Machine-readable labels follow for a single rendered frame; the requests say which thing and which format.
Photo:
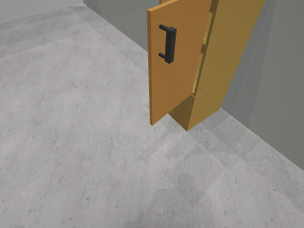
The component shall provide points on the handle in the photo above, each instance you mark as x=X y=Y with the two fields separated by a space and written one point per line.
x=170 y=41

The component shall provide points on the cupboard door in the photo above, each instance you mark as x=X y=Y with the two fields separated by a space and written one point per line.
x=170 y=84

